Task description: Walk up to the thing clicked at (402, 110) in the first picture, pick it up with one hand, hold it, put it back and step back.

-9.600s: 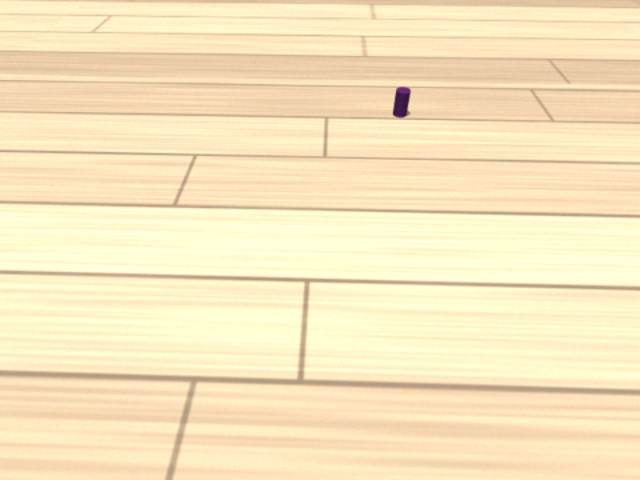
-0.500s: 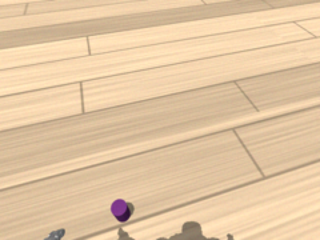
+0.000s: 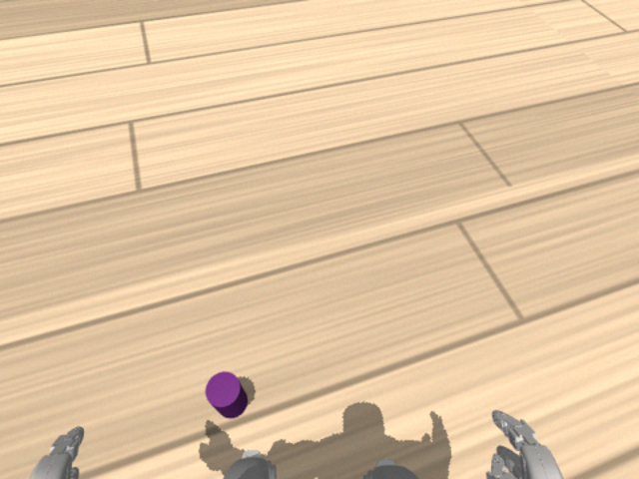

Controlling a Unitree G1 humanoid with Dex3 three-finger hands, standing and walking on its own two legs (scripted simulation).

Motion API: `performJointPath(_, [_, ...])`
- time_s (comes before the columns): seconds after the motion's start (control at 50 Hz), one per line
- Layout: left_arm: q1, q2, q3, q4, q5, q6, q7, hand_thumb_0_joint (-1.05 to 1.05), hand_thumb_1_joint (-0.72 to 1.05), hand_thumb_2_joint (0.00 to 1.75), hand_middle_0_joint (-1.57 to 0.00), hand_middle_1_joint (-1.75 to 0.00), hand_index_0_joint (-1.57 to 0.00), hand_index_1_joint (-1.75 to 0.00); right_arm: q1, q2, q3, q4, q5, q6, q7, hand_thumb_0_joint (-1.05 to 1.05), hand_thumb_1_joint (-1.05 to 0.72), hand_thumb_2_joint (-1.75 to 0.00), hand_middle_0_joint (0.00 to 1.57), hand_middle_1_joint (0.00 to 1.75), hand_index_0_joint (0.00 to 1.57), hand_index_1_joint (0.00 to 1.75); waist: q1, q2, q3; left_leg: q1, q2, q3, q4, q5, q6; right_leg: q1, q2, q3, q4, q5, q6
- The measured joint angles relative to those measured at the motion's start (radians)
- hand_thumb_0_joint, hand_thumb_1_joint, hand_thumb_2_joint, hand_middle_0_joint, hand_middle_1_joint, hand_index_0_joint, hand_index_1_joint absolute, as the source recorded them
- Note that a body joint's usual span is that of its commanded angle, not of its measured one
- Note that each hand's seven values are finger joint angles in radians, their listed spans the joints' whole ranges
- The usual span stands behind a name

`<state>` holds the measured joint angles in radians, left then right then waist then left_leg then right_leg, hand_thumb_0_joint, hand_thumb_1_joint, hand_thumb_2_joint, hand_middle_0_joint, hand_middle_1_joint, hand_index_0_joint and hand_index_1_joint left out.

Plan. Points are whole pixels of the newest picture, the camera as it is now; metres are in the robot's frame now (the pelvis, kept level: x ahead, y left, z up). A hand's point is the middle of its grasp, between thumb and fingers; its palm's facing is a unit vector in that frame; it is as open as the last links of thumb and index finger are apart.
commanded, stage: go down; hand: left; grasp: from the side
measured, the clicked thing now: (227, 396) +0.37 +0.23 -0.63
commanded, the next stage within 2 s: none
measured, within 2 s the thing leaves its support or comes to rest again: neither
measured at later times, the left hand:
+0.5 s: hand out of the picture +0.16 +0.32 -0.18, palm faces +0.16 -0.95 -0.27, open 17.6 cm
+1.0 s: hand (92, 427) +0.24 +0.37 -0.25, palm faces +0.19 -0.96 -0.23, open 17.0 cm
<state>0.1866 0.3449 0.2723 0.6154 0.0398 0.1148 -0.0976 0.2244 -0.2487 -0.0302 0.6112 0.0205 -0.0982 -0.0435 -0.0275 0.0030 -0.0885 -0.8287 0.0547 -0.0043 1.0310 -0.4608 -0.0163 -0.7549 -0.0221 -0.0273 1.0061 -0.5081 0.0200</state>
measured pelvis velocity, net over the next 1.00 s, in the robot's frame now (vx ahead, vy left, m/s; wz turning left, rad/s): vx -0.06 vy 0.00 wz -0.06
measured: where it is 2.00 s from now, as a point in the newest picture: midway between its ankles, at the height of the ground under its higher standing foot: outside the picture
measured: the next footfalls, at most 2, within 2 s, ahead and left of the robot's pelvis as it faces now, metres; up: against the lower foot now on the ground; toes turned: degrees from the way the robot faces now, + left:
none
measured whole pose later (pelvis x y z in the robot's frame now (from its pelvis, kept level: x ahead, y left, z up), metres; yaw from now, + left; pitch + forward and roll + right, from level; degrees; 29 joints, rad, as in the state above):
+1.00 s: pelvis -0.06 +0.00 -0.20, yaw -3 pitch +33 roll -5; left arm -0.20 0.63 0.69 0.85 -0.17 -0.38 -0.51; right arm 0.08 -0.30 0.02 0.67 -0.02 -0.17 -0.05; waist -0.01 -0.02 -0.16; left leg -1.80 0.07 -0.09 1.86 -0.65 -0.02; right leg -1.70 0.00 -0.05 1.83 -0.72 0.02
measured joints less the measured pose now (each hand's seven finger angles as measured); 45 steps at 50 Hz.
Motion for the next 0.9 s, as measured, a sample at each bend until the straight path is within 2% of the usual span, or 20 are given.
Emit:
performJointPath(0.12, [0.042, 0.007, 0.018, -0.083, -0.016, 0.034, -0.005, 0.0, -0.55, 0.02, -0.09, -0.08, -0.09, -0.07, -0.021, 0.01, 0.013, -0.036, -0.008, -0.028, -0.015, 0.01, -0.88, -0.89, 0.2, 0.3, 0.21, 0.3, -0.001, -0.002, -0.017, -0.062, 0.002, -0.013, 0.061, -0.026, -0.001, -0.054, 0.002, -0.01, 0.053, -0.025, -0.001])
performJointPath(0.24, [0.057, 0.025, 0.054, -0.11, -0.041, 0.006, -0.04, 0.0, -0.58, 0.01, -0.1, -0.07, -0.1, -0.06, -0.033, 0.013, 0.018, -0.055, -0.018, -0.056, -0.019, 0.01, -0.88, -0.89, 0.2, 0.3, 0.21, 0.3, 0.0, -0.006, -0.033, -0.147, 0.004, -0.021, 0.135, -0.052, -0.002, -0.135, 0.003, -0.014, 0.126, -0.054, -0.002])
performJointPath(0.44, [0.048, 0.063, 0.128, -0.1, -0.097, -0.133, -0.135, -0.01, -0.59, 0.0, -0.1, -0.05, -0.1, -0.04, -0.053, -0.005, 0.013, -0.057, -0.025, -0.078, -0.006, 0.01, -0.92, -0.9, 0.2, 0.3, 0.21, 0.3, 0.012, -0.012, -0.057, -0.359, 0.003, -0.03, 0.314, -0.102, 0.0, -0.346, 0.001, -0.012, 0.311, -0.112, -0.001])
performJointPath(0.64, [-0.179, 0.154, 0.239, 0.056, -0.143, -0.354, -0.247, -0.01, -0.58, 0.05, -0.08, -0.09, -0.08, -0.09, -0.113, -0.034, 0.02, -0.015, -0.031, -0.088, -0.006, 0.01, -0.92, -0.9, 0.2, 0.3, 0.21, 0.3, 0.026, -0.026, -0.071, -0.659, 0.004, -0.05, 0.567, -0.153, -0.002, -0.64, 0.004, -0.015, 0.572, -0.174, -0.002])
performJointPath(0.72, [-0.255, 0.185, 0.28, 0.105, -0.158, -0.393, -0.286, -0.01, -0.55, 0.07, -0.07, -0.11, -0.07, -0.11, -0.132, -0.035, 0.026, 0.004, -0.034, -0.08, -0.003, 0.01, -0.91, -0.9, 0.2, 0.3, 0.21, 0.3, 0.023, -0.022, -0.07, -0.75, 0.009, -0.059, 0.643, -0.165, -0.003, -0.728, 0.011, -0.017, 0.644, -0.185, -0.003])
performJointPath(0.9, [-0.331, 0.242, 0.372, 0.183, -0.194, -0.46, -0.368, -0.01, -0.5, 0.12, -0.06, -0.14, -0.06, -0.13, -0.133, -0.042, 0.041, 0.043, -0.037, -0.07, -0.002, 0.01, -0.9, -0.9, 0.2, 0.3, 0.21, 0.3, 0.02, -0.018, -0.074, -0.899, 0.013, -0.072, 0.761, -0.181, -0.001, -0.873, 0.018, -0.021, 0.758, -0.201, -0.002])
